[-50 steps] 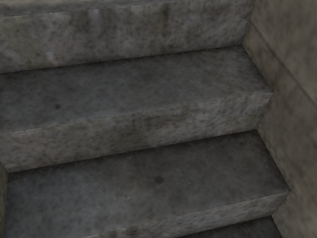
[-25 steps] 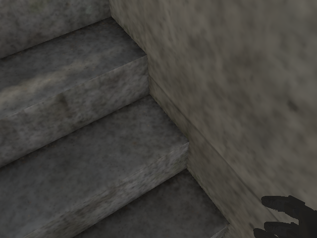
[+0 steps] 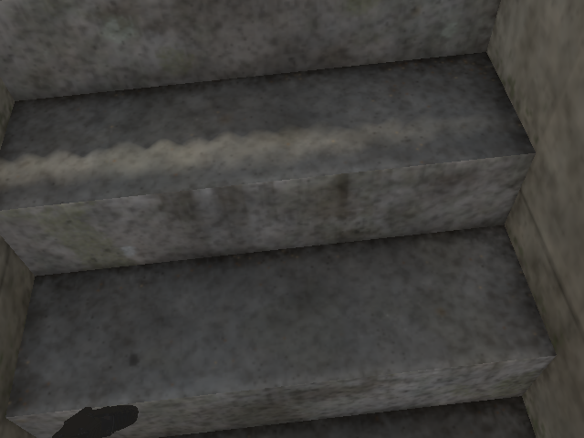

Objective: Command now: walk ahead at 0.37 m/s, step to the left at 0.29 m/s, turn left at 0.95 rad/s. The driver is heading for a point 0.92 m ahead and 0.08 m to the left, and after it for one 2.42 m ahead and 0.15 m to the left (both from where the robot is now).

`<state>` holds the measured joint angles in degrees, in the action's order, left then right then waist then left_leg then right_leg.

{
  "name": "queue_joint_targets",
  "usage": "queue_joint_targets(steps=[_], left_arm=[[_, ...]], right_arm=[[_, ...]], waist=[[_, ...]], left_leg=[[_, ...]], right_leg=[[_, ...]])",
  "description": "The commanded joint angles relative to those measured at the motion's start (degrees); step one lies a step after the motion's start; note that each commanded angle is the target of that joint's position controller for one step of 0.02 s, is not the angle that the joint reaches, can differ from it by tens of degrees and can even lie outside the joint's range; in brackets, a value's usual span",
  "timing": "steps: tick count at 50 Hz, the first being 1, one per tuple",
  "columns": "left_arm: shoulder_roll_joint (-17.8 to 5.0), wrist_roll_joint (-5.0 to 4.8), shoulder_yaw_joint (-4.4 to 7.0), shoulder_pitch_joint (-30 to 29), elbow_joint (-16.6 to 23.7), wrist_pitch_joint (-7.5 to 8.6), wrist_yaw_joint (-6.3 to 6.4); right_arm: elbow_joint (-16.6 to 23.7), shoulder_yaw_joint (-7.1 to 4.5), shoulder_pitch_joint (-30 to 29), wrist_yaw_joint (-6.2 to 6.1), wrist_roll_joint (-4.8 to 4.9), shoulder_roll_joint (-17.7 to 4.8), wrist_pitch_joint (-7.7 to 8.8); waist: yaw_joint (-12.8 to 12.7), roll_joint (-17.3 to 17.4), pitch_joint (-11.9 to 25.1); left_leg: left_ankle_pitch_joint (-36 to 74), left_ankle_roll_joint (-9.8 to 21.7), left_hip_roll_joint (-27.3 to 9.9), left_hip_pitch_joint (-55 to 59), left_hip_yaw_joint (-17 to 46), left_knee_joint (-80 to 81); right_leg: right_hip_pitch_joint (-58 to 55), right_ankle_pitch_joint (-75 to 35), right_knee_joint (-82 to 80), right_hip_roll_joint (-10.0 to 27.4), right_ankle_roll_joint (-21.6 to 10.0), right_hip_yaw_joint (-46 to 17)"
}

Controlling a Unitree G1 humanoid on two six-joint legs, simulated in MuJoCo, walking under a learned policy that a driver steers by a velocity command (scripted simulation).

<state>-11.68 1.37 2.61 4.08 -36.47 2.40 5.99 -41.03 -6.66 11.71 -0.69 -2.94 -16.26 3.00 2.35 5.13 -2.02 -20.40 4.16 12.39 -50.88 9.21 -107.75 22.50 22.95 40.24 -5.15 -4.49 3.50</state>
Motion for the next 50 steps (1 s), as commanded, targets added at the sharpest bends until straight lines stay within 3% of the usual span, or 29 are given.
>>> queue_joint_targets(steps=[1, 3, 5, 7, 8, 9, 12, 14, 15, 16, 17, 18, 21, 24, 27, 29, 32, 34, 35, 36, 37, 38, 39, 40, 41, 42, 43, 45, 50], left_arm=[[-6.17, -2.95, 1.69, 14.63, -3.68, 2.15, 1.83], [-10.97, -2.35, 3.39, 23.97, -10.72, 3.72, 2.77], [-7.74, 0.91, 2.22, 15.69, -10.60, 3.67, 0.07], [-5.50, 2.74, 1.26, 15.24, -11.85, 3.48, -1.28], [-4.19, 3.44, 0.16, 13.35, -10.97, 4.80, -3.28], [-3.93, 3.00, -0.12, 12.05, -9.69, 4.45, -3.79], [-9.63, -0.29, 1.05, 12.56, -6.91, 5.00, -6.77], [-13.40, -1.16, 1.83, 27.96, -12.26, 3.78, -2.37], [-17.49, -3.11, 1.53, 26.61, -9.86, 3.89, -4.76], [-21.40, -3.70, 2.63, 23.70, -7.14, 4.10, -6.66], [-18.37, -2.25, 3.06, 20.50, -1.59, 4.71, -9.50], [-14.15, -1.73, 3.52, 14.14, 1.65, 5.01, -12.22], [-1.46, -1.06, 0.14, 3.26, 8.83, 1.12, -9.22], [0.64, 1.28, -0.71, 3.28, 9.86, -1.74, -7.15], [0.81, 0.15, -1.76, 1.00, 11.81, -4.46, -5.59], [2.66, 0.19, -1.64, -6.35, 13.42, -6.53, -4.17], [4.21, -2.07, -3.59, -19.56, 20.21, -4.56, -5.14], [3.37, -3.19, -4.78, -18.26, 21.70, -6.18, -7.28], [5.00, -4.97, -5.95, -10.03, 17.98, -6.32, -8.69], [1.85, -4.33, -4.32, -0.51, 11.80, -6.61, -9.03], [-2.63, -4.07, -1.66, 21.31, 5.29, -6.35, -9.24], [-8.25, -2.88, 1.02, 30.66, 3.66, -5.91, -8.16], [-7.13, -2.02, 2.68, 19.74, 5.69, -4.11, -7.93], [-18.49, 0.24, 5.21, 11.88, 1.72, -2.29, -6.94], [-13.14, -0.84, 4.92, 10.69, -0.25, -2.48, -4.28], [-10.02, -0.59, 3.80, 7.60, -1.53, -2.07, -4.03], [-6.73, -0.04, 2.86, 5.55, -3.78, -1.54, -4.43], [-6.26, 1.74, 2.69, 4.25, -6.05, -0.32, -4.48], [-5.45, -1.00, 3.28, 15.95, -6.80, 0.17, -3.76]], right_arm=[[9.19, 0.70, -7.53, 3.21, -4.16, -2.60, -5.11], [12.90, 2.61, -11.67, 4.71, -4.06, 2.45, -9.13], [15.41, 4.52, -11.13, 3.93, 0.44, 6.35, -7.68], [17.83, 5.72, -17.09, 4.19, 1.85, 6.93, -6.99], [19.54, 5.41, -18.71, 1.95, 3.34, 6.88, -8.24], [21.07, 5.13, -18.98, 0.42, 3.63, 4.90, -9.48], [17.98, 2.81, -14.00, -2.21, 4.33, -0.79, -11.52], [15.55, 3.71, -18.54, -0.21, 4.53, 2.12, -11.01], [11.10, 2.37, 1.54, -0.85, 6.24, 2.42, -9.27], [8.65, 0.52, 6.60, -1.23, 5.07, -1.79, -9.01], [7.66, -3.17, 11.38, -3.04, 3.95, -10.02, -9.56], [8.22, -3.98, 11.26, -5.67, 2.56, -12.14, -8.49], [7.77, -0.81, -3.76, -7.21, 0.41, -5.46, -3.72], [1.62, 1.11, -2.25, -6.66, -1.88, -0.28, 1.31], [-1.69, 2.41, 1.61, -4.46, -1.30, -0.59, 4.39], [-6.54, 2.10, 10.07, -4.96, -1.98, -1.86, 4.87], [-9.05, 2.27, 10.02, -3.18, -1.41, -1.71, 4.52], [-6.77, 1.59, 7.15, -5.79, 0.56, -7.90, 3.67], [-4.01, 2.36, -1.65, -5.35, 2.59, -8.31, 3.99], [-1.99, 2.06, 1.14, -4.95, 5.26, -10.90, 4.13], [-0.23, 0.12, -2.70, -4.01, 5.41, -17.59, 3.75], [1.64, -1.51, -7.10, -1.18, 6.17, -18.58, 3.70], [1.51, -1.34, -5.63, 0.66, 5.41, -13.04, 4.04], [9.61, 1.42, 2.39, 1.45, 2.84, -3.19, 2.66], [5.37, 3.13, 13.80, 2.70, -0.80, 0.25, 3.46], [5.70, 3.41, 13.93, 2.66, -1.61, 0.94, 3.84], [6.66, 4.37, 10.44, 1.43, -1.43, 2.61, 3.33], [10.41, 6.01, 3.91, 1.06, -1.77, 4.12, 0.81], [8.65, 7.19, -0.03, 0.40, -1.90, 5.63, -1.97]], waist=[[-2.14, 14.50, -0.09], [-2.69, 7.91, 6.13], [0.81, -4.49, 3.39], [0.57, -7.14, 2.06], [0.74, -16.82, -2.03], [1.10, -23.65, -5.47], [1.65, -22.68, -2.04], [-3.77, -10.95, 7.36], [5.64, -16.54, 19.31], [9.87, -14.27, 26.59], [11.63, -0.52, 28.00], [10.91, -3.22, 28.50], [2.26, -3.14, 9.51], [-1.16, -3.30, 3.04], [-4.82, -3.69, -4.87], [-1.60, 0.34, -6.20], [-2.09, -1.64, -10.12], [-3.47, -3.34, -5.91], [-7.01, -0.75, -0.40], [-7.01, -1.38, 10.05], [-15.27, 5.96, 22.98], [-21.36, 9.34, 28.68], [-18.50, 7.74, 21.11], [-4.54, -25.57, 24.36], [-0.11, -14.67, 29.26], [1.58, -12.47, 25.42], [2.60, -6.82, 13.95], [2.20, -8.23, 8.75], [-3.03, 3.14, -2.54]], left_leg=[[3.01, -4.74, -4.02, -28.57, -2.06, -35.56], [-4.53, -4.06, -4.72, -34.98, -1.87, -42.58], [-8.15, -2.65, -8.17, -31.84, -2.24, -32.44], [-0.65, -0.57, -9.60, -22.89, -4.07, -17.59], [1.31, -1.46, -8.66, -21.05, -9.08, -13.44], [-1.84, -1.56, -10.60, -19.52, -10.27, -6.88], [-16.15, 2.51, -15.51, -0.53, -16.37, 24.52], [-31.08, 5.20, -3.33, 19.55, -31.50, 33.84], [-22.56, 5.49, -2.62, 40.36, -18.22, 42.68], [-15.65, 5.86, -1.35, 50.62, -7.00, 52.66], [-43.84, 9.44, -16.40, 57.67, 32.00, 74.90], [-53.40, 7.18, -27.23, 54.81, 63.60, 94.24], [-17.73, 12.64, -19.97, 30.44, 32.68, 77.19], [-0.55, 9.24, -24.99, 31.48, 17.33, 75.07], [11.60, 2.71, -27.05, 27.50, 0.26, 87.48], [13.64, 6.09, -30.81, 34.66, 0.74, 91.89], [12.18, 0.63, -27.66, 35.61, -12.42, 99.35], [15.81, 1.51, -27.73, 29.91, -18.13, 115.55], [35.68, 2.37, -24.36, 18.14, -24.88, 117.93], [77.43, 5.85, -24.81, 23.37, -23.95, 104.67], [111.49, 6.58, -29.37, 36.82, -20.64, 86.18], [113.47, 6.26, -28.67, 41.03, -17.46, 63.99], [56.62, -0.31, -21.51, 38.47, -12.51, 42.77], [9.07, -4.44, -7.98, 6.16, -7.70, 16.64], [14.72, -4.81, -9.91, 7.59, 1.42, 4.93], [17.17, -4.39, -10.82, 8.34, 0.21, 1.80], [18.30, -4.34, -11.50, 4.53, -1.60, -0.15], [17.48, -3.10, -10.40, -2.35, -1.93, -4.56], [13.16, -5.03, -12.93, -20.77, -8.12, -12.54]], right_leg=[[-24.27, -44.77, -13.94, 25.68, -2.73, -24.00], [-35.00, -67.64, -9.32, 26.76, -1.90, -15.74], [-26.67, -48.15, -15.55, 25.17, -2.34, -6.81], [-18.51, -31.79, -20.34, 19.37, 0.61, 0.65], [-10.20, -13.20, -28.02, 17.07, -2.13, 1.01], [-6.66, -9.25, -32.87, 15.04, -3.70, 2.60], [-8.18, 2.75, -43.04, 16.42, -6.11, 10.17], [-15.99, -81.00, -23.42, 21.07, -7.64, 11.30], [-15.37, -77.42, -8.58, 24.51, -8.89, 10.57], [-5.44, -60.60, 4.35, 20.19, -6.92, 11.06], [12.09, -23.29, 21.57, 10.41, -2.30, 5.03], [16.79, -19.16, 42.20, 5.96, 1.19, -7.57], [27.85, -14.75, 85.21, 2.65, 4.34, -12.85], [41.17, -1.87, 101.01, 2.11, 1.71, -22.74], [43.18, 4.19, 85.23, 4.84, -1.47, -19.27], [56.06, 6.54, 108.72, 2.94, -0.74, -16.07], [59.77, 13.19, 88.45, 6.79, -2.54, -13.07], [39.75, 8.61, 58.32, 11.09, -3.03, -0.94], [9.17, 1.12, 41.39, 8.73, -4.25, 4.18], [-7.40, -0.90, 42.73, 0.68, -3.16, 11.50], [-14.76, 3.80, 41.48, -2.37, -3.28, 10.40], [-19.44, 8.78, 28.02, -5.40, -3.27, 2.19], [-11.53, 3.17, -1.07, -5.02, -2.89, -18.04], [-28.98, -18.59, -13.47, 12.33, -5.82, -50.93], [-27.33, -22.24, -15.55, 14.61, -1.48, -54.81], [-16.80, -7.96, -13.61, 10.35, -3.19, -52.31], [-7.66, 2.97, -10.34, 7.05, -2.59, -45.18], [-6.52, 8.98, -6.73, 1.68, -3.79, -32.83], [-9.01, -28.88, -13.06, 10.08, 5.53, -34.63]])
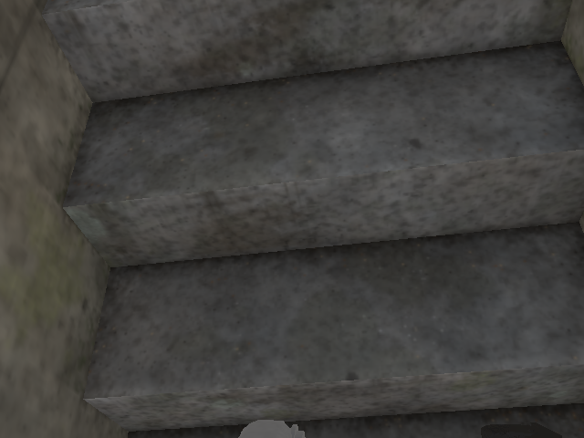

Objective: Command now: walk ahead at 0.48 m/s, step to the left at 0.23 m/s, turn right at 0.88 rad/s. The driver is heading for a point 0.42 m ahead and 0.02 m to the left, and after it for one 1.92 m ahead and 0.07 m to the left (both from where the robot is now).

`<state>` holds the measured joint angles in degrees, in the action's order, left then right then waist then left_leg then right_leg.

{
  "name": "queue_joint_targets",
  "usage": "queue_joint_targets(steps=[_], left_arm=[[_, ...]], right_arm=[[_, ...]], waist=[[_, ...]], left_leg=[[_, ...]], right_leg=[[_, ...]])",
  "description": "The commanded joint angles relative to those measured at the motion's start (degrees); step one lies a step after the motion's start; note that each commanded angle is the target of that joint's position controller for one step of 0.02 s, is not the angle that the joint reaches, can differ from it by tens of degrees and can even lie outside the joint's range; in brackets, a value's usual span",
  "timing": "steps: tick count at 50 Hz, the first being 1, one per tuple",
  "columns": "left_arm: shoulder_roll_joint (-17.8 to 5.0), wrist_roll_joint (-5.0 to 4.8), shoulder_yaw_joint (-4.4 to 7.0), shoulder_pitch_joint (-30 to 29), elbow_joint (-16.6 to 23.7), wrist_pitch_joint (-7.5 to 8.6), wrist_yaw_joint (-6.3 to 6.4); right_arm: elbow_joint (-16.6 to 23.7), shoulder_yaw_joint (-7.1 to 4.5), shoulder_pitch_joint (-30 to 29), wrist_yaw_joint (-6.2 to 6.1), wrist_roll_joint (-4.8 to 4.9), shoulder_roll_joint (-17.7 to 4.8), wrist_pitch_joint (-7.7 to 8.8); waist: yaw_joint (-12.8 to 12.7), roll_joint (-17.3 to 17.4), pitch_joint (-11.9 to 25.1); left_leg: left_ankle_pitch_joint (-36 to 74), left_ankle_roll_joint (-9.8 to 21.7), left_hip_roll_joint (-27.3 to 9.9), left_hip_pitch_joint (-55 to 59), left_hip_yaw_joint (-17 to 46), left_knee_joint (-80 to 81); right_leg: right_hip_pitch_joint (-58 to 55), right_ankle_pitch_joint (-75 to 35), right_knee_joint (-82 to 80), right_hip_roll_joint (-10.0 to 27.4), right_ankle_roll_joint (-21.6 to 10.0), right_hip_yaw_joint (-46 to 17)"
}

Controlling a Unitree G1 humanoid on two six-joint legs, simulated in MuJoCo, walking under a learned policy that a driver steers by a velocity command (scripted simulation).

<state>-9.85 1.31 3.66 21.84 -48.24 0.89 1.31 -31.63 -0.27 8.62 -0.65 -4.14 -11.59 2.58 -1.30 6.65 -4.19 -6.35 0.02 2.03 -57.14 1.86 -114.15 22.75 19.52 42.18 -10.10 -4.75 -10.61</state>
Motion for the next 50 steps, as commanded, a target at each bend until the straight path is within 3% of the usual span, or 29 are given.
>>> queue_joint_targets(steps=[1, 4, 5, 6, 7, 9, 11, 13, 14, 15, 16, 17, 18, 19, 20, 21, 24, 27, 29, 32, 33, 34, 36, 37, 38, 40, 41, 45, 50], left_arm=[[-8.55, 0.09, 2.62, 0.20, 4.37, 1.81, 1.05], [-7.02, 0.22, 1.78, 4.37, 2.43, 2.35, 1.48], [-8.45, -0.38, 2.30, 6.98, -0.70, 1.78, 1.95], [-8.97, 0.72, 3.70, 9.56, 0.73, 2.54, 3.24], [-9.47, -0.72, 4.19, 9.14, 1.67, 2.93, 3.79], [-10.28, 1.19, 4.74, 9.47, 1.15, 3.35, 4.00], [-12.00, -0.54, 5.89, 9.65, 1.23, 1.79, 8.01], [-9.23, -2.79, 6.73, 0.95, 4.11, 2.06, 11.22], [-11.45, -3.34, 7.88, 0.02, 4.87, 2.48, 12.30], [-15.57, -4.15, 9.86, -3.28, 6.26, 3.62, 11.81], [-18.61, -5.83, 10.78, -8.08, 7.59, 4.49, 9.72], [-8.85, -1.41, 7.11, -3.67, 11.10, 3.87, 9.12], [-7.23, 3.53, 5.98, -6.87, 12.20, 2.33, 8.84], [-4.65, 5.11, 4.43, -8.01, 15.96, 2.10, 6.79], [-1.17, 6.92, 2.07, -11.26, 16.21, 1.41, 4.63], [0.98, 5.73, 0.16, -17.34, 18.31, 1.52, 2.28], [-1.32, 1.84, -0.24, -16.31, 17.61, -1.09, 0.30], [3.19, 1.03, -2.58, -23.10, 20.73, -2.83, 0.98], [3.48, 1.26, -3.44, -30.53, 23.45, -2.34, 1.39], [2.59, 2.54, -4.95, -38.55, 27.59, -0.84, 0.91], [0.71, 1.37, -5.16, -33.88, 25.60, -1.19, 0.49], [-0.24, -3.05, -4.76, -33.86, 23.65, -1.71, 1.66], [-6.13, -3.48, -1.09, -14.62, 21.23, -5.14, 3.92], [-9.26, 0.82, 0.03, -6.06, 17.53, -4.35, 4.70], [-16.20, 2.68, 3.31, -10.69, 18.13, -4.76, 5.52], [-7.39, 2.81, 1.83, -20.84, 13.87, -3.80, 4.47], [-5.10, -0.56, 2.25, -22.70, 8.35, -3.88, 6.50], [-1.58, 4.84, 1.14, -17.51, -1.58, 1.31, 4.47], [-9.21, 3.48, 2.09, -9.47, -4.41, 6.04, 3.74]], right_arm=[[1.15, 1.38, -2.54, 0.15, -0.51, 2.81, -1.96], [8.31, 3.67, -16.91, -0.51, -0.50, 6.53, -2.63], [13.25, 3.79, -27.50, -0.51, 1.17, 5.02, -1.90], [12.41, 4.23, -27.17, -0.66, 1.07, 5.77, -2.97], [10.19, 2.45, -23.66, -0.74, 1.06, 3.13, -2.51], [8.10, 1.68, -17.57, -0.79, 0.04, 3.76, -1.29], [10.10, 0.54, -19.37, 0.04, -1.83, 2.60, -1.27], [11.17, 1.21, -17.63, 0.08, 1.83, 2.46, -1.99], [10.34, -0.59, -12.85, 0.10, 3.86, -2.05, -3.22], [9.97, -2.62, -6.03, 0.30, 4.18, -8.77, -3.21], [7.86, -3.85, -1.64, 2.06, 5.78, -11.02, -3.40], [3.98, -1.98, -3.19, 3.55, 4.38, -7.56, -1.91], [1.88, -3.34, 5.27, 0.70, 3.94, -10.35, -1.52], [-3.15, -3.56, 4.62, -3.73, 2.40, -7.12, 1.47], [-6.44, -2.48, 4.04, -4.40, 3.93, -2.07, 2.72], [-10.83, -2.00, 6.38, -4.12, 2.38, -1.11, 3.59], [-13.51, -1.26, 6.05, -3.67, 3.75, -0.38, 4.79], [-18.61, -2.32, 12.85, -1.50, 2.22, -3.35, 7.45], [-21.65, -2.98, 18.24, -1.50, 3.89, -5.90, 7.59], [-23.30, -2.86, 22.65, -2.17, 4.66, -2.93, 4.70], [-19.72, -3.48, 15.81, -1.84, 4.48, -3.97, 3.81], [-18.38, -4.99, 18.20, -2.66, 6.53, -8.70, 3.50], [-16.35, -8.95, 17.12, -1.31, 5.66, -18.88, 6.37], [-11.30, -8.06, 7.31, 0.57, 9.47, -16.95, 7.13], [-7.14, -7.09, 7.27, 2.62, 5.82, -11.81, 6.68], [-4.10, -7.01, 9.20, 3.12, 1.54, -6.99, 4.51], [0.88, -6.00, 5.02, 3.87, 0.03, -3.89, 2.26], [-2.14, -1.97, 12.82, 3.78, 4.97, 3.00, -0.93], [0.01, -2.12, 4.31, 1.00, 4.45, 2.64, -5.12]], waist=[[-1.27, -2.90, 0.05], [-5.76, -12.85, -1.50], [-6.53, -21.38, 2.04], [-9.91, -14.19, 1.74], [-9.07, -13.77, 2.80], [-6.43, -19.22, 10.26], [-4.50, -16.19, 10.97], [1.56, -16.19, 20.09], [3.65, -22.11, 24.01], [8.43, -20.22, 28.74], [15.44, -5.24, 32.55], [8.40, 8.22, 32.58], [10.77, -5.38, 31.09], [4.62, -10.21, 27.43], [1.86, -13.16, 14.84], [2.37, -11.94, 6.11], [-0.81, -12.38, 1.96], [-1.18, -1.92, 1.24], [0.87, 3.44, -0.67], [0.75, -0.32, 5.95], [-1.73, -5.52, 11.61], [0.82, -3.38, 17.53], [-9.88, 9.33, 30.35], [-15.77, -1.91, 35.03], [-13.31, -24.78, 44.13], [-2.78, -6.92, 29.97], [1.51, 5.25, 17.60], [9.65, -1.75, 4.65], [6.81, -14.38, -0.77]], left_leg=[[-4.91, 0.01, -1.17, -20.62, -2.44, -11.65], [-12.11, 2.68, 1.67, -20.65, -9.07, -0.55], [-16.19, 3.23, 0.60, -11.13, -11.71, 8.21], [-14.63, 4.22, -0.49, -15.50, -10.77, 5.44], [-12.13, 4.48, -1.44, -16.20, -10.53, 8.50], [-15.79, 6.43, -0.79, -23.73, -9.65, -3.95], [-23.59, 7.45, 2.21, -17.20, -12.73, 3.66], [-16.03, 7.86, 5.73, 24.97, -12.59, 41.99], [-12.57, 6.39, 6.01, 36.51, -9.43, 51.74], [-12.16, 10.41, 3.16, 44.79, -0.25, 67.32], [0.96, 21.47, -5.63, 51.98, 10.54, 84.72], [69.18, 30.03, -20.48, 73.65, 22.04, 67.80], [49.94, 31.55, -22.55, 74.85, 26.07, 74.70], [17.66, 25.39, -24.76, 70.85, 33.71, 85.60], [8.36, 20.05, -19.00, 60.70, 27.72, 86.22], [16.53, 19.10, -15.88, 57.48, 19.55, 85.81], [40.94, 12.36, -12.75, 46.95, 2.99, 89.12], [43.75, 9.30, -9.15, 42.64, -4.59, 95.72], [45.89, 8.75, -9.58, 48.86, -4.43, 99.14], [57.91, 8.67, -5.17, 52.02, -5.01, 103.86], [73.23, 9.40, -2.07, 41.84, -7.44, 105.64], [92.18, 10.29, -3.50, 37.71, -2.53, 103.05], [105.66, 9.08, -12.91, 55.06, 5.92, 78.36], [72.04, 7.42, -5.46, 35.39, 2.44, 55.37], [-0.71, 4.99, 7.93, 25.29, 6.42, 16.51], [3.37, 4.60, 4.86, 11.44, 10.91, -2.75], [5.34, 3.69, 4.30, 5.41, 10.49, -9.97], [-4.76, 5.54, 1.36, -7.11, 13.10, -15.51], [-10.36, 5.34, -0.62, -12.44, 5.80, -16.79]], right_leg=[[-11.91, -27.66, -14.57, 14.17, 6.70, -19.40], [-5.93, -25.56, -23.57, 10.05, 2.78, -15.14], [-0.41, -9.87, -41.27, 12.25, -6.09, -17.84], [-6.85, -11.29, -42.65, 18.48, -4.08, -21.67], [-14.13, -20.65, -40.23, 19.08, -2.57, -20.03], [-28.96, -55.89, -26.85, 17.95, -2.19, -13.55], [-30.91, -111.47, -20.91, 18.53, 1.75, -7.77], [-15.06, -137.06, -22.59, 15.76, 9.24, -7.46], [-16.36, -139.93, -18.77, 17.03, 11.89, -10.63], [-18.75, -127.46, -2.75, 14.99, 14.80, -10.62], [-16.27, -46.74, 33.38, 6.82, 14.52, -4.97], [19.48, 21.80, 73.18, -5.10, 13.71, -5.27], [34.87, 18.90, 90.88, -4.58, 7.08, -1.62], [39.40, 1.84, 91.84, -0.15, 2.13, -3.33], [39.98, -5.58, 89.64, 3.63, 0.07, -1.82], [46.64, -2.46, 95.02, 2.26, 0.47, -3.73], [44.16, 7.46, 87.06, -0.60, 1.61, -0.24], [44.83, 9.62, 80.59, -3.31, -0.93, 6.03], [56.08, 14.69, 83.46, -1.60, -2.03, 8.52], [45.80, 12.30, 60.19, 5.79, -1.79, 21.09], [19.14, 8.96, 36.31, 3.43, -0.65, 25.92], [0.91, 5.72, 26.75, -1.01, 0.43, 25.69], [-8.10, 14.24, 13.00, 2.33, -1.21, 12.33], [-25.84, -6.78, 0.23, 14.06, -5.02, -3.18], [-26.59, 5.39, -16.70, 31.91, -15.88, -36.00], [-13.04, 27.45, -18.83, 30.78, -13.45, -31.59], [-4.98, 20.97, -15.24, 28.68, -7.72, -26.50], [1.21, 0.14, -13.65, 26.75, -3.74, -1.73], [1.92, 7.28, -28.50, 31.43, -3.53, 7.83]])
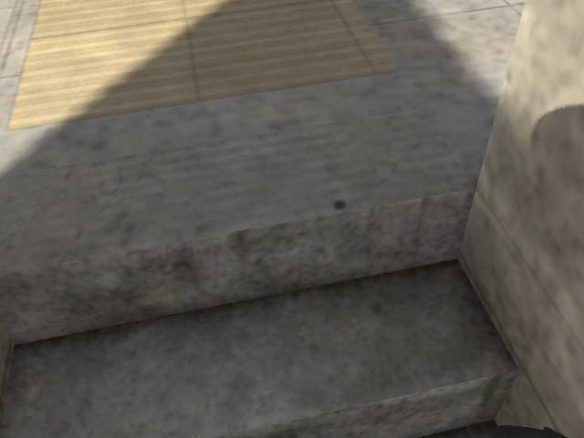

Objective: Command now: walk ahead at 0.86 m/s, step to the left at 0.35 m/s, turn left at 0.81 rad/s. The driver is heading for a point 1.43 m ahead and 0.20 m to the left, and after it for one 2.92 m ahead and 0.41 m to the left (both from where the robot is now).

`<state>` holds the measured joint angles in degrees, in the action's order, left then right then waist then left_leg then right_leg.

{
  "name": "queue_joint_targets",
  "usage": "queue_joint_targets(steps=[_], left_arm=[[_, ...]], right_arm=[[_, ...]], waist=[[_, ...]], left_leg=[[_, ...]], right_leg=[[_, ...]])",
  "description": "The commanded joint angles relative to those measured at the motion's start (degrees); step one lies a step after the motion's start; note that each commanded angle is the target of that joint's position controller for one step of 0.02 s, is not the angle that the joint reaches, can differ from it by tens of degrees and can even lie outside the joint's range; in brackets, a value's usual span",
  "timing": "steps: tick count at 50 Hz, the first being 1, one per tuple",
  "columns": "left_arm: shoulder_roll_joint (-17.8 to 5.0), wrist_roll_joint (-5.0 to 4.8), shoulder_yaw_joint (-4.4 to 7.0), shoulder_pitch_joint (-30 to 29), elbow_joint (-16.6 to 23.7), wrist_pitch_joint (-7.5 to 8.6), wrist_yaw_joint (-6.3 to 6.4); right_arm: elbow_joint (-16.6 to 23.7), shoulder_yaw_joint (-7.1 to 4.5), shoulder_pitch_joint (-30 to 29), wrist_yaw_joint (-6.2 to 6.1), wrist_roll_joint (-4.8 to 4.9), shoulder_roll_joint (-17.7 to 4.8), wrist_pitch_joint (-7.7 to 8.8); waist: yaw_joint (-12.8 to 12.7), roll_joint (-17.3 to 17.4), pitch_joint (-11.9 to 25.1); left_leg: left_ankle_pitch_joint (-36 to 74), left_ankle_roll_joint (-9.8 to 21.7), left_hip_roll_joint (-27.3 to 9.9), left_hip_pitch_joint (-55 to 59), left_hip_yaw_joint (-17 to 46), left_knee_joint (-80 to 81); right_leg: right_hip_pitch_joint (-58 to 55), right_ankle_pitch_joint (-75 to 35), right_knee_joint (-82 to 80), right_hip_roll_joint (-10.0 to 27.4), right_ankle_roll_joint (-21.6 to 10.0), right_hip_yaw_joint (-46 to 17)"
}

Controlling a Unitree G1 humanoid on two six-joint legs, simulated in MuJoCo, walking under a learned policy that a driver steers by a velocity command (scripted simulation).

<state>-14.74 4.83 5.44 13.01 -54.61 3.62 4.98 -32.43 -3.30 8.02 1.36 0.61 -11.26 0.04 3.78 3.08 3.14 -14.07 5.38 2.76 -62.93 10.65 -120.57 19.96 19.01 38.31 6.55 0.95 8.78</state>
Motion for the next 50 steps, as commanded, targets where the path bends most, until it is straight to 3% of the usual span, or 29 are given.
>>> queue_joint_targets(steps=[1, 3, 7, 8, 9, 10, 11, 12, 13, 14, 16, 20, 24, 27, 31, 32, 34, 36, 38, 40, 41, 42, 43, 44, 45, 46, 48, 49, 50], left_arm=[[-4.69, 0.09, 0.53, 2.20, 0.64, 3.97, -0.37], [-3.31, 0.14, -0.34, 7.34, -1.50, 5.58, -0.37], [-7.02, -0.44, 0.36, 7.20, -1.46, 6.49, -1.80], [-9.16, -2.78, 0.05, 6.05, -1.55, 5.81, -1.52], [-8.90, -4.83, 0.35, -2.93, 4.83, 4.28, -3.16], [-13.13, -6.77, 1.52, 1.91, 3.33, 0.16, 0.30], [-16.97, -7.97, 1.97, 4.70, 5.69, -2.00, 0.93], [-8.93, -6.44, -0.57, 2.53, 10.86, 1.03, -1.15], [-4.11, -6.47, -1.80, 3.85, 16.60, 2.41, -6.20], [-4.14, -2.55, -0.92, 7.64, 16.51, 2.31, -9.61], [-1.39, -2.17, -0.61, 8.15, 18.51, 0.79, -7.95], [3.44, -2.66, -3.87, -2.78, 21.88, -3.36, -5.45], [3.63, -2.36, -5.07, -2.37, 22.59, -4.85, -3.61], [3.11, -4.55, -4.21, -2.82, 21.93, -4.38, -2.64], [5.09, -3.91, -4.28, -10.25, 27.62, -5.45, -1.83], [3.59, -3.33, -3.74, -12.07, 29.12, -7.74, -1.37], [5.05, -2.61, -4.07, -15.99, 33.70, -7.24, -1.05], [5.93, -2.48, -4.20, -14.40, 35.19, -5.97, -3.47], [5.47, -5.52, -4.76, -6.37, 32.71, -7.35, -3.85], [7.04, -5.89, -4.66, -1.60, 28.39, -10.38, -2.79], [1.73, -4.96, -2.25, 3.97, 25.68, -7.99, -2.31], [-7.40, -4.69, 0.09, 2.25, 25.61, -7.40, -0.42], [-6.40, -6.42, -1.65, -5.08, 27.35, -7.24, 0.56], [-6.80, -5.33, -1.56, -12.95, 29.73, -7.03, 1.35], [-5.29, -6.35, -3.03, -17.38, 31.16, -9.14, -0.84], [-2.71, -6.61, -3.81, -21.37, 29.76, -9.57, -1.52], [1.99, -3.95, -3.41, -15.37, 27.98, -8.38, -0.74], [3.11, -3.74, -2.80, -10.98, 26.78, -7.23, -0.38], [1.22, -3.15, -2.50, -8.45, 24.93, -6.71, -0.18]], right_arm=[[2.42, 1.46, 0.30, -2.33, -0.67, 4.04, -2.98], [8.49, 2.36, -10.15, -4.21, -1.34, 5.11, -2.62], [9.85, 2.07, -11.34, -1.49, 1.35, 3.16, -0.60], [11.80, 3.90, -11.72, -1.35, 2.14, 4.31, -1.44], [9.99, 1.63, -9.46, -2.26, -0.74, -0.24, -2.26], [6.15, 0.84, -0.78, -2.76, -2.63, 1.67, -2.02], [-1.18, -0.44, 18.36, -2.57, -2.48, 1.17, -0.87], [-0.79, -1.53, 13.11, -1.85, -1.81, -5.89, -0.15], [2.29, -4.79, 7.28, -3.91, -4.33, -17.96, -0.48], [2.76, -5.49, 2.18, -5.55, -4.31, -19.60, -2.39], [-0.90, -4.89, -2.99, -6.53, -2.80, -13.80, -4.14], [-3.02, -2.43, -2.67, -5.26, -2.15, -3.18, -1.15], [-3.66, -3.06, 0.46, -5.58, -2.19, -4.27, 1.10], [-3.68, -2.86, 2.85, -6.42, -3.72, -5.32, 2.46], [-8.86, -3.65, 10.36, -6.72, -2.17, -9.74, 4.21], [-7.63, -4.34, 10.04, -8.56, -0.66, -10.91, 3.17], [-9.47, -4.27, 7.15, -8.87, -3.13, -13.61, 2.09], [-9.27, -3.29, 3.11, -8.34, -2.62, -12.87, 1.41], [-6.57, -2.34, -2.53, -6.50, 0.42, -14.21, 1.98], [-6.26, -2.86, -3.53, -6.92, -1.37, -14.08, 2.26], [-3.16, -1.55, -6.50, -5.10, -1.51, -10.25, 0.62], [1.57, 0.00, -1.98, -3.38, -1.08, -5.88, -1.35], [-4.99, 0.26, 10.45, -0.98, -2.15, -1.48, -1.83], [-5.87, -0.25, 18.16, -0.82, -1.52, -2.64, -2.68], [-2.99, -1.27, 3.17, -3.23, -1.36, -5.34, -3.18], [-2.58, -0.81, 4.95, -3.01, -3.61, -6.53, -2.14], [-1.39, -0.02, 3.68, -2.32, -3.38, -6.18, -3.10], [-2.29, 0.55, 5.83, -1.77, -5.98, -5.88, -5.20], [-1.43, 0.89, 6.76, -1.76, -6.26, -3.79, -6.43]], waist=[[-0.44, -13.10, -8.29], [-2.69, -12.71, -9.22], [-0.99, -19.21, -6.17], [0.40, -19.54, -7.88], [2.73, -18.16, -10.24], [1.76, -18.96, -6.27], [9.27, -14.21, 8.80], [5.39, -3.29, 12.60], [2.73, 24.96, 20.83], [-1.12, 14.40, 28.81], [-6.01, 6.25, 14.86], [-4.02, 8.00, 5.74], [-3.49, 4.72, -0.65], [-1.06, 5.08, 0.93], [1.59, 6.57, -0.07], [3.20, 2.37, -0.82], [-0.36, 1.61, -2.76], [-4.69, 4.39, 1.96], [-9.49, 7.76, 5.44], [-8.70, 5.77, 5.69], [-13.69, -11.07, 8.76], [-11.42, -37.94, 14.16], [-3.55, -34.60, 20.80], [3.87, -36.65, 21.48], [2.81, -30.14, 10.64], [6.57, -26.47, 8.51], [1.89, -16.60, 4.02], [-0.76, -3.21, 2.10], [0.10, -1.04, -0.59]], left_leg=[[-6.46, 0.68, -2.66, -13.62, -2.74, -11.82], [-8.13, 2.23, -2.32, -21.24, -1.57, -14.32], [-7.94, 3.71, -7.23, -16.64, -4.72, 2.91], [-12.63, 5.13, -11.45, -7.11, -10.59, 24.74], [-19.69, 4.48, -9.05, 14.86, -15.16, 47.74], [-20.72, 0.94, 0.35, 27.47, -22.31, 52.81], [-7.23, 0.96, 7.27, 44.32, -21.06, 58.80], [-5.11, 5.54, 8.59, 46.89, -6.48, 68.33], [-6.54, 10.81, -11.80, 53.04, 36.15, 94.82], [-23.76, 5.93, -11.66, 53.46, 45.64, 100.90], [-31.99, 2.91, -6.41, 45.58, 34.35, 96.01], [-16.03, 7.07, -1.34, 42.88, 16.24, 83.99], [-3.44, 5.31, -4.89, 40.59, 12.00, 90.45], [26.73, 11.68, -14.22, 40.37, 15.05, 92.67], [19.34, 9.02, -19.23, 57.58, 9.27, 99.79], [45.29, 7.83, -22.37, 59.12, 8.15, 96.12], [32.31, 4.41, -21.22, 58.78, 0.33, 96.84], [19.06, 4.27, -18.06, 52.25, -6.09, 103.88], [15.77, 2.37, -17.02, 37.22, -11.11, 117.62], [32.92, 1.27, -17.13, 47.90, -14.15, 106.27], [27.92, -2.45, -9.78, 43.94, -14.58, 88.62], [-2.22, -6.72, -4.11, 28.79, -11.36, 62.34], [-1.18, -10.74, -0.66, 29.27, 0.10, 41.22], [-1.85, -11.57, 0.41, 24.10, -0.50, 25.55], [-4.06, -9.72, 0.53, 19.72, -4.61, 23.57], [2.97, -8.85, 1.41, 20.34, -9.74, 22.93], [8.22, -8.26, 2.74, 24.97, -10.90, 21.08], [10.01, -7.68, 1.41, 23.33, -7.32, 22.74], [9.68, -8.29, 0.22, 23.84, -5.42, 25.64]], right_leg=[[-2.44, 9.80, -26.73, 16.68, -8.79, -10.75], [-9.90, 9.67, -28.17, 16.56, -7.50, -8.09], [-12.81, 15.48, -35.32, 15.42, -6.80, -1.32], [-9.39, 10.82, -44.40, 15.19, -6.86, 3.94], [2.18, 0.12, -48.02, 7.42, -8.99, 11.00], [-5.62, -59.82, -28.29, 3.20, -10.02, 11.90], [-8.66, -76.36, -4.44, 1.74, -7.75, 10.69], [0.33, -51.23, 16.62, 4.68, -5.19, 1.15], [16.37, -4.87, 40.78, -10.38, 0.06, -4.29], [14.67, -9.90, 57.45, -9.97, -0.04, -18.57], [22.70, -15.04, 64.96, -8.06, 2.15, -17.13], [35.59, -13.21, 78.04, -9.23, -1.18, -14.48], [39.29, -6.05, 65.24, -4.14, -0.57, -13.75], [39.87, -1.64, 81.32, -6.26, 0.74, -11.39], [56.28, 14.33, 89.83, -4.10, -1.63, -15.91], [53.98, 16.62, 93.67, -6.22, -0.40, -21.85], [55.47, 19.92, 81.47, -5.62, -0.09, -25.06], [41.78, 18.29, 71.90, -2.70, -1.66, -15.85], [7.45, 19.43, 39.28, -3.34, -5.68, -9.83], [4.87, 16.09, 24.84, -7.04, -5.93, -6.83], [1.52, -0.51, 14.36, -9.92, -7.65, -25.27], [-7.70, 10.51, -4.53, 1.98, -9.27, -50.70], [-7.40, 19.29, -5.08, 4.72, -4.21, -56.29], [-6.07, 21.15, -0.11, 3.70, -2.87, -47.09], [0.55, -6.80, 10.51, -1.78, -12.00, -26.31], [4.35, -18.30, 17.48, -4.21, -12.22, -20.10], [12.98, 1.22, 13.25, -4.58, -9.77, -23.76], [10.48, 10.92, 8.88, 0.47, -8.66, -36.42], [10.64, 14.91, 6.98, 1.35, -7.72, -40.53]])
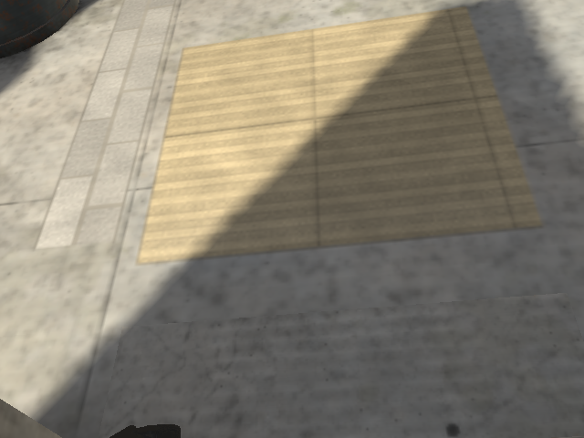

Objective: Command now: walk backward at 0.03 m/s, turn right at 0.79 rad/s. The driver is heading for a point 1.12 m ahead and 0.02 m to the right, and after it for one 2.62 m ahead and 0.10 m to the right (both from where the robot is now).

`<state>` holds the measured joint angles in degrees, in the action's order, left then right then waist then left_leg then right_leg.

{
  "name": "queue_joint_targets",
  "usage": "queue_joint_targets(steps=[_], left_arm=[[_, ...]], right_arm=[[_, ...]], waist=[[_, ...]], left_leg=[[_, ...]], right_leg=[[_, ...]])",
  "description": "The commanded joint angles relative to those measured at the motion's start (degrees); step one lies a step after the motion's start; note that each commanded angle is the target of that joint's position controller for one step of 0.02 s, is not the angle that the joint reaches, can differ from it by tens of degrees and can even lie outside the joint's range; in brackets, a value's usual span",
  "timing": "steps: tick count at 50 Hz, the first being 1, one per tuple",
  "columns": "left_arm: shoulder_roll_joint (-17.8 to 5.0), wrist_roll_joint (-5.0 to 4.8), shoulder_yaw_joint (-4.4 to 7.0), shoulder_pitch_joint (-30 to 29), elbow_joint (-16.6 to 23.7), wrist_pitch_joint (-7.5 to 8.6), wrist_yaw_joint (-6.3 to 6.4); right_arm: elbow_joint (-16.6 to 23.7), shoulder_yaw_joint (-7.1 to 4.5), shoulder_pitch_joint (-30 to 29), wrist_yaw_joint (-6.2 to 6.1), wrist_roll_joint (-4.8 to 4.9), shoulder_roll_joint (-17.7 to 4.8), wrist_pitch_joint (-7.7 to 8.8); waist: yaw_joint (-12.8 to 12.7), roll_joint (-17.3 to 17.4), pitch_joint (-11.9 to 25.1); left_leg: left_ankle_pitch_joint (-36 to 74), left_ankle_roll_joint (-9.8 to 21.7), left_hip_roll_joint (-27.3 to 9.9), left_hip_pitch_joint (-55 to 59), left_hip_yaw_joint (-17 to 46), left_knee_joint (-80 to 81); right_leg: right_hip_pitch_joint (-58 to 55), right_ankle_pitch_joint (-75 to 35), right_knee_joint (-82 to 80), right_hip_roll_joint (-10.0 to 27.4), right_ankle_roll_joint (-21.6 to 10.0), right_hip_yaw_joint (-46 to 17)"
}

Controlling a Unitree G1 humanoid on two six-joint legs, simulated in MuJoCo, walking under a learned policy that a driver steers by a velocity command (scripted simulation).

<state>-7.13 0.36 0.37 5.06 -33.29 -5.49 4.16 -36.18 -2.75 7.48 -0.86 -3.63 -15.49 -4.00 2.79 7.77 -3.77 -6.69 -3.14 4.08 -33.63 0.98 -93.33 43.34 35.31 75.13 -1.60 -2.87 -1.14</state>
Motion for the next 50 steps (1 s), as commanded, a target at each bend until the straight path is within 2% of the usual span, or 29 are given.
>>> queue_joint_targets(steps=[1, 5, 7, 9, 13, 15, 16, 18, 19, 20, 21, 22, 23, 24, 25, 26, 28, 29, 30, 31, 33, 36, 43, 44, 46, 47, 48, 49, 50], left_arm=[[-7.10, 1.27, 3.10, -0.59, 2.94, 2.75, 0.97], [-7.21, 1.58, 3.32, -7.09, 4.46, 2.91, 0.99], [-6.17, 2.67, 3.06, -14.35, 8.60, 3.51, 2.12], [-5.15, 1.37, 3.11, -18.87, 11.43, 3.29, 2.94], [-3.10, 2.74, 2.16, -12.69, 12.62, 1.85, 3.30], [-1.16, 3.10, 2.58, -9.67, 13.74, -0.43, 3.66], [-1.07, 2.42, 3.62, -3.12, 9.77, -1.53, 4.02], [-4.76, -1.22, 4.90, -1.71, 9.07, -2.48, 3.51], [-5.60, -0.51, 5.27, -2.63, 12.75, -1.65, 2.53], [-6.66, 0.04, 4.21, -4.68, 15.56, -1.66, 3.23], [-9.25, 0.75, 4.69, -13.20, 14.66, 0.34, 2.84], [-7.42, 1.92, 4.26, -15.04, 11.35, 3.05, 1.19], [-10.47, -0.98, 3.86, -15.90, 13.74, 2.76, -0.19], [-12.26, -1.16, 4.26, -14.86, 9.91, 3.38, -1.99], [-10.67, -3.56, 3.59, -20.22, 6.95, 3.45, -2.90], [-7.57, -4.93, 2.98, -22.25, 6.01, 2.71, -2.90], [-4.57, -3.03, 3.41, -4.15, 0.74, 3.22, -2.07], [-4.21, 0.97, 2.78, 3.77, -2.04, 4.86, -1.85], [-15.08, 4.79, 5.58, 10.21, -3.53, 6.70, -1.54], [-19.03, 4.81, 8.19, 10.73, -2.41, 6.70, -0.86], [-14.37, 4.05, 7.44, 3.29, -5.12, 7.54, -0.30], [-6.20, 6.35, 4.64, 7.81, -14.10, 9.21, -1.43], [-15.60, 3.69, 6.13, 10.57, -17.70, 13.35, -1.06], [-18.84, 0.51, 6.59, 4.33, -14.83, 12.83, -1.08], [-18.59, -2.61, 5.44, 11.07, -14.15, 11.29, 0.24], [-21.83, -0.76, 6.03, 8.19, -12.10, 11.89, -0.17], [-24.19, -1.26, 6.54, 7.69, -10.58, 11.69, -0.94], [-25.61, -1.53, 8.05, 6.38, -6.73, 12.19, -3.00], [-17.04, -0.10, 5.79, -0.58, -0.18, 13.25, -6.19]], right_arm=[[2.47, 0.93, 7.67, 0.13, -2.07, 1.48, -2.45], [2.33, 0.62, 7.30, 0.69, -1.10, -0.20, -0.94], [-0.12, 1.40, 19.96, 2.81, -1.73, -0.68, -2.39], [-0.39, 1.40, 23.72, 3.04, -1.09, -0.96, -2.41], [0.20, 2.20, 24.38, 1.87, 2.05, -0.06, 0.23], [-3.24, 1.28, 25.43, 0.54, 2.93, -1.02, 1.66], [-2.54, 0.58, 18.52, -1.12, 3.85, -1.54, 1.68], [-0.82, 2.80, 10.88, -2.66, 1.42, 0.44, 3.92], [3.35, 3.72, 2.91, -2.01, -0.30, -0.69, 7.01], [5.00, 3.09, 5.17, -2.05, 0.47, -2.67, 9.38], [4.88, -0.10, 5.61, -0.04, 0.12, -7.18, 8.33], [2.86, 0.82, 11.75, -0.50, 0.90, -1.99, 7.94], [8.06, -2.30, 3.84, -2.03, 1.20, -9.53, 7.63], [8.22, -1.47, 1.64, -3.29, 2.67, -6.93, 6.60], [6.42, -0.40, 8.40, -3.60, 4.97, -2.43, 4.88], [4.31, -1.02, 18.02, -2.88, 4.45, -2.04, 3.61], [2.60, -1.61, 18.64, -1.27, 3.41, -4.28, 4.70], [7.38, -0.23, 4.44, -0.17, 5.97, -1.45, 7.78], [7.15, -0.48, 6.44, 1.10, 8.28, 1.71, 9.73], [6.16, -1.07, 9.25, 1.54, 6.00, 0.99, 9.96], [9.43, -0.69, -1.54, 2.55, 1.55, 5.91, 8.73], [11.27, 1.92, -6.66, 3.21, 2.75, 11.04, 8.28], [16.92, 1.83, -16.35, 3.62, 4.52, 5.32, 3.94], [16.61, 3.87, -12.18, 3.66, 5.70, 6.71, 2.73], [9.72, 1.40, -1.90, 3.50, 5.11, 3.76, 0.93], [6.16, 0.27, 12.79, 1.60, 4.40, 1.92, 0.31], [4.82, -0.45, 21.68, 1.13, 4.26, -0.62, 1.40], [2.90, -2.21, 24.58, 0.83, 3.22, -5.36, 1.26], [1.68, -4.21, 18.93, -0.75, 1.82, -11.95, 1.56]], waist=[[1.03, -5.72, 5.02], [0.41, -8.79, 6.16], [6.06, -13.77, 5.17], [7.34, -16.71, 4.85], [4.50, -19.74, 6.31], [1.03, -14.18, 8.41], [-0.56, -0.19, 10.27], [-1.44, 7.05, 11.24], [-8.69, 5.45, 2.06], [-8.67, 2.86, -1.18], [-4.47, 2.34, -3.12], [0.49, -11.63, -2.83], [-1.02, -3.49, 1.61], [-2.62, -10.65, 4.88], [4.07, -9.15, 1.47], [10.24, -6.20, -0.98], [-0.98, -8.64, 4.98], [-8.80, -10.39, 3.54], [-9.80, -28.92, 11.55], [-11.57, -23.43, 21.20], [-6.84, -10.53, 14.28], [-3.29, -12.08, 5.41], [-1.12, -19.08, -2.13], [1.00, -19.54, -0.64], [-0.94, -13.79, 7.46], [5.51, -18.79, 15.44], [10.42, -23.15, 22.25], [12.95, -16.88, 25.99], [9.40, 2.69, 23.57]], left_leg=[[1.32, 0.10, -1.40, -6.08, 3.99, -0.14], [4.24, 1.52, 1.99, -6.73, 0.89, -2.80], [3.74, 2.56, 6.21, 4.34, -7.91, -2.22], [5.02, 3.14, 4.73, 8.88, -5.10, 1.11], [-9.51, 7.91, -0.23, 6.24, 2.09, 34.46], [0.95, 12.16, -1.43, 14.03, 0.15, 63.00], [18.40, 13.70, -4.56, 13.38, -0.82, 74.81], [36.23, 16.06, -8.00, 14.98, -5.58, 81.35], [49.69, 13.76, -11.68, 3.51, 3.15, 70.74], [41.82, 15.91, -18.26, 6.01, 11.94, 72.38], [-21.05, 21.60, -21.64, 13.21, 15.86, 80.14], [-17.24, 22.02, -17.22, 22.94, 12.11, 76.09], [-34.98, 24.38, -23.68, 17.25, 29.89, 85.30], [-36.38, 21.37, -16.82, 12.65, 23.20, 85.57], [-24.60, 18.11, -10.28, 11.98, 14.61, 85.13], [-17.74, 17.53, -7.72, 16.72, 14.47, 83.31], [21.11, 17.10, -8.37, 22.78, 12.63, 63.67], [28.03, 14.54, -4.93, 7.76, 9.32, 48.23], [1.63, 8.87, -0.72, -15.42, 5.18, 35.18], [-9.38, 7.94, 0.68, -14.92, 8.22, 8.31], [-5.05, 7.78, 0.65, -25.52, 11.16, -31.53], [-8.24, 10.45, 1.07, -44.60, 10.50, -51.01], [-16.66, 10.44, -7.69, -33.43, -0.19, -13.63], [-23.54, 11.85, -9.37, -13.28, -6.38, 14.20], [-29.27, 12.84, 0.41, 2.70, -17.02, 12.05], [-31.72, 13.86, 3.23, 7.22, -16.25, 6.87], [-35.04, 15.49, 7.61, 13.05, -7.57, 19.47], [-34.00, 16.73, 9.93, 21.58, 5.97, 36.48], [-50.27, 20.05, -0.83, 26.91, 37.09, 62.55]], right_leg=[[-12.37, -3.90, -28.45, 9.94, -4.11, -31.00], [-11.12, -9.29, -28.26, 6.71, -6.72, -27.11], [-0.66, -6.89, -29.06, -1.26, -1.15, -13.24], [4.32, -5.78, -31.41, 0.83, -0.91, -17.66], [-7.83, -13.20, -23.60, 2.12, -0.72, -20.49], [-13.09, -20.76, -9.94, -3.05, 1.11, -11.72], [-19.10, -21.44, 8.31, -8.71, 1.42, -4.14], [-11.16, -3.58, 56.97, -15.70, 4.53, -2.22], [-0.55, -2.05, 75.72, -12.48, 8.49, -3.66], [7.70, -2.05, 69.50, -7.00, 6.77, -11.42], [23.12, -8.97, 60.46, -4.57, 1.40, -9.25], [26.08, -10.95, 54.83, -5.37, 0.24, -6.13], [11.43, -17.72, 21.42, 3.62, -0.02, -11.52], [-4.06, -19.61, -2.85, 4.73, -0.02, -5.10], [-13.04, -12.24, -28.10, 4.01, 0.35, 4.91], [-15.85, -1.91, -39.85, 1.22, 1.88, 8.06], [-31.28, -15.69, -57.80, -0.29, 2.16, 8.48], [-41.92, -37.98, -58.46, 3.55, 5.84, 1.13], [-61.32, -69.48, -52.32, 22.13, -0.54, -24.01], [-54.42, -59.19, -54.72, 30.22, -7.54, -37.42], [-41.51, -31.57, -53.50, 28.66, -7.76, -24.14], [-37.58, -21.83, -51.78, 21.06, -4.41, -7.24], [-24.11, -11.62, -79.68, 20.15, -3.04, 8.94], [-15.97, -16.42, -87.54, 18.11, -4.21, 15.76], [-27.08, -78.24, -75.50, 19.23, -8.92, 17.61], [-35.05, -121.30, -62.05, 24.05, -9.27, 16.86], [-39.24, -130.67, -40.82, 23.73, -9.28, 15.75], [-30.23, -112.59, -22.52, 19.56, -7.15, 13.05], [-7.65, -50.15, -1.65, 5.77, -1.95, 9.52]])
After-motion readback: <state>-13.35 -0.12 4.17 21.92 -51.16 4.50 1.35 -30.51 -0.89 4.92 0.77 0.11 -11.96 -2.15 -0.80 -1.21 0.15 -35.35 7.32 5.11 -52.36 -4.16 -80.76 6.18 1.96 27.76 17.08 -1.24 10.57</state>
